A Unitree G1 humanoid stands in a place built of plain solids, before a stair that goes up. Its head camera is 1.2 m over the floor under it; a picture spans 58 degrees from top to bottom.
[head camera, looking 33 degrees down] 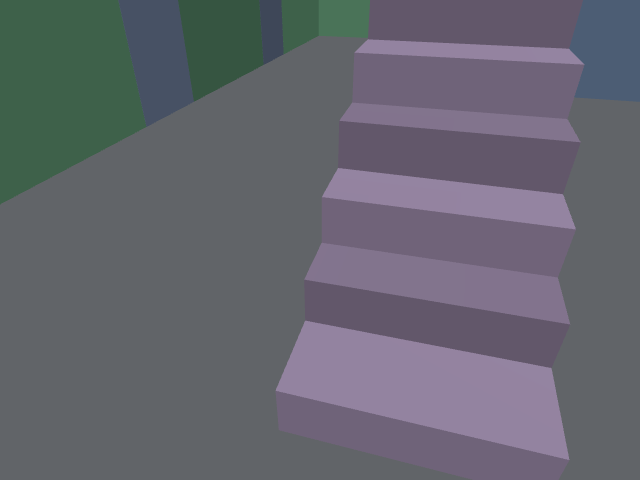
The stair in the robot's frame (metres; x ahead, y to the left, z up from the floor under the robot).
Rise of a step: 0.18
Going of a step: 0.24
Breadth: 0.76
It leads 16 degrees to the right of straight ahead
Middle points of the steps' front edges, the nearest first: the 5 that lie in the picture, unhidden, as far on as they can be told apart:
0.69 -0.24 0.18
0.96 -0.32 0.37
1.16 -0.37 0.55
1.37 -0.43 0.73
1.58 -0.49 0.92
